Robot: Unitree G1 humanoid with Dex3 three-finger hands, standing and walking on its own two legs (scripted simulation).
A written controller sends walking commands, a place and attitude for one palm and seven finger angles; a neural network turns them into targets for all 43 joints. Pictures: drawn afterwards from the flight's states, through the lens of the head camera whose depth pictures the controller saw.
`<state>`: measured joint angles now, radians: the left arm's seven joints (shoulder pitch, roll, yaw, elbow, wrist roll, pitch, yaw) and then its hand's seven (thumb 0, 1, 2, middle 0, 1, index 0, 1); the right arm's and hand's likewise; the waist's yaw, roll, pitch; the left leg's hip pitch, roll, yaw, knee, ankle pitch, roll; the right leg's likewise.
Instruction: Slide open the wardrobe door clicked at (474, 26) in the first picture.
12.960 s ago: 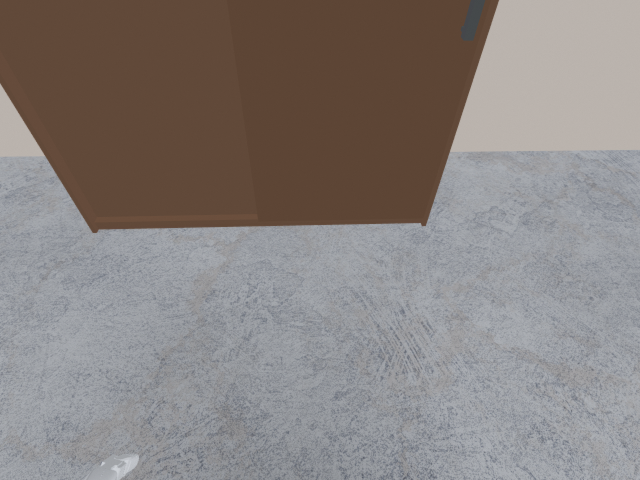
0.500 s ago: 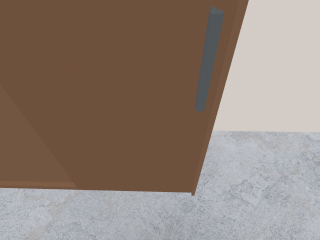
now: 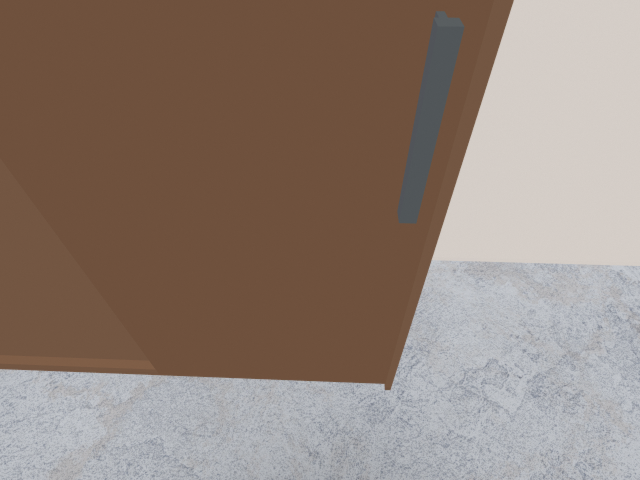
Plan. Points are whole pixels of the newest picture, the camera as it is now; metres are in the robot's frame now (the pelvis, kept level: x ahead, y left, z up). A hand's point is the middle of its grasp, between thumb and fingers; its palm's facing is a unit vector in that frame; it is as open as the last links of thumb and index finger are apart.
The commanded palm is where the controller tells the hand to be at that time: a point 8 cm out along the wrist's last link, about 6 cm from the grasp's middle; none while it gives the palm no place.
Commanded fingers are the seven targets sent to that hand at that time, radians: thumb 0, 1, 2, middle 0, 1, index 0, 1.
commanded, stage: look again from close up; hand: right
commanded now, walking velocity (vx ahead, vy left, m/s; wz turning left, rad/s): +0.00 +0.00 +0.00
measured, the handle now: (421, 131) +0.52 -0.11 +0.19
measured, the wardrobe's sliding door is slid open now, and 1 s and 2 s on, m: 0.00 0.00 0.00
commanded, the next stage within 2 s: raise the hand with hooked fingers in 1.68 s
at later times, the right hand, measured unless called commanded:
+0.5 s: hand out of the picture -0.01 -0.16 -0.18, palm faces +0.02 +0.99 -0.16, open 7.4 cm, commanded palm none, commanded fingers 0.00 -0.90 -0.90 0.20 0.30 0.20 0.30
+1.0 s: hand out of the picture -0.01 -0.16 -0.18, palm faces +0.01 +0.98 -0.18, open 7.4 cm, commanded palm none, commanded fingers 0.00 -0.90 -0.90 0.20 0.30 0.20 0.30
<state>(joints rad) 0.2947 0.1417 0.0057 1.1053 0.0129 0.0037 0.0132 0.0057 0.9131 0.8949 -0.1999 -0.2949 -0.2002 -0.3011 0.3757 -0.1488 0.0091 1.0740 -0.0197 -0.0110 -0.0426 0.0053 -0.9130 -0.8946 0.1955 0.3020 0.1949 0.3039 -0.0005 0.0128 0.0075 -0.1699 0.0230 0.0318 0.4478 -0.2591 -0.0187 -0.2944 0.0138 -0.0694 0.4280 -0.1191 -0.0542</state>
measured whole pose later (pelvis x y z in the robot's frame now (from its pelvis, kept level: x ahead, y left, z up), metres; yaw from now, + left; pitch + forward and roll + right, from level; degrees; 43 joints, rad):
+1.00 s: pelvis +0.02 +0.00 +0.00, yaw +1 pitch -1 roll +0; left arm 0.27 0.15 0.00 1.12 0.01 0.00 0.02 0.00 0.91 0.89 -0.20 -0.29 -0.20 -0.30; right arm 0.35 -0.16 0.01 1.09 -0.02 -0.01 -0.04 0.01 -0.91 -0.89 0.20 0.30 0.19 0.30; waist 0.00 0.02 0.02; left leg -0.14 0.02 0.02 0.42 -0.27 -0.02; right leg -0.26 0.01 -0.08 0.41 -0.13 -0.05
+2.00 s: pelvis +0.02 +0.01 -0.01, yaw -1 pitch +1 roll +0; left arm 0.27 0.23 0.00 0.78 -0.03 -0.23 0.07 0.01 0.91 0.89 -0.20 -0.30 -0.20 -0.30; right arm 0.37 -0.19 -0.07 0.08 0.17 -0.19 -0.06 0.02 -0.84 -0.86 0.20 0.36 0.20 0.36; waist 0.03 -0.04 -0.07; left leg -0.26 0.05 0.05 0.63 -0.39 -0.01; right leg -0.39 0.03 -0.05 0.60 -0.23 -0.05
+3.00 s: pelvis +0.02 +0.01 -0.01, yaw -2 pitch -1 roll +1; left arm 0.22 0.26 -0.05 0.60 -0.07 -0.30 0.12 0.01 0.91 0.90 -0.20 -0.30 -0.20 -0.30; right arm 0.14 -0.43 -0.41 -0.11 0.39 -0.02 0.38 0.00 0.32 -0.37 0.29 1.09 0.29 1.09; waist -0.04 -0.03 -0.04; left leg -0.19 0.01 0.07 0.57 -0.36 0.00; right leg -0.36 0.00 -0.03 0.62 -0.24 -0.04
